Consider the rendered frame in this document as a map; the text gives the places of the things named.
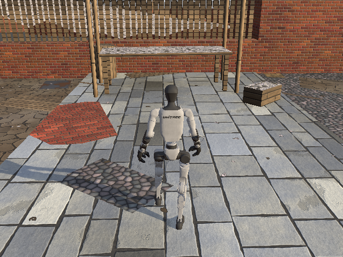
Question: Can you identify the left robot upper arm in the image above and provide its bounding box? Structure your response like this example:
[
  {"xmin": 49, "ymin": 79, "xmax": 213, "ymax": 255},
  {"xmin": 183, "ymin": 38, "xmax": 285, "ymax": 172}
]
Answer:
[{"xmin": 146, "ymin": 108, "xmax": 160, "ymax": 138}]

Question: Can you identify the right robot forearm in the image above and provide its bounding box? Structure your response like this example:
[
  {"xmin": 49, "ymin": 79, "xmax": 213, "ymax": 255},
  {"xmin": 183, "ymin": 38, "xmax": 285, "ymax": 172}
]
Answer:
[{"xmin": 192, "ymin": 129, "xmax": 200, "ymax": 148}]

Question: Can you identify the robot left shin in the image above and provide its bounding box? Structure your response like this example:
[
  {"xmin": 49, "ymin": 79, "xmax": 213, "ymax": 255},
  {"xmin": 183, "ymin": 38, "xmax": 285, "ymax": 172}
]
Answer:
[{"xmin": 155, "ymin": 167, "xmax": 162, "ymax": 199}]

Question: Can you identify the robot right thigh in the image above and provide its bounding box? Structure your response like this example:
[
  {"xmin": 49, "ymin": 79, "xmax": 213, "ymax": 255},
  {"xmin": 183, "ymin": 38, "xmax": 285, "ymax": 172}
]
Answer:
[{"xmin": 177, "ymin": 150, "xmax": 190, "ymax": 194}]

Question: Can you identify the robot left hand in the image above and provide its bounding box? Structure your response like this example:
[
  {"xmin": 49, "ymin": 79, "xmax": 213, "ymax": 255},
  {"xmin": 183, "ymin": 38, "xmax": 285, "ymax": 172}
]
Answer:
[{"xmin": 137, "ymin": 150, "xmax": 150, "ymax": 163}]

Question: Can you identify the left robot forearm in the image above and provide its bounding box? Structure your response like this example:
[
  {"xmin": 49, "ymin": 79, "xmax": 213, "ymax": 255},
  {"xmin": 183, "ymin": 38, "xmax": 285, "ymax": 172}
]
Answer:
[{"xmin": 139, "ymin": 130, "xmax": 151, "ymax": 153}]

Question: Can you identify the right robot upper arm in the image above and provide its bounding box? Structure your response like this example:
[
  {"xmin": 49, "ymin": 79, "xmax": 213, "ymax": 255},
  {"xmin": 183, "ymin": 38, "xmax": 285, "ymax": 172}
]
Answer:
[{"xmin": 183, "ymin": 108, "xmax": 197, "ymax": 137}]

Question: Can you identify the robot right hand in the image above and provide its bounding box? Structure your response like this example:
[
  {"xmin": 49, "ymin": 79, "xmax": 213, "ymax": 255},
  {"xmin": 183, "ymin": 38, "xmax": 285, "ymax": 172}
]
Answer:
[{"xmin": 189, "ymin": 146, "xmax": 201, "ymax": 156}]

